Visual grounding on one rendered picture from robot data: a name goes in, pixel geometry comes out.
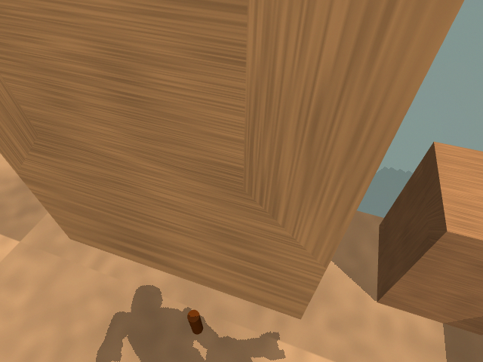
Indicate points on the can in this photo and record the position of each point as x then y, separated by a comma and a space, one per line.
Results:
195, 321

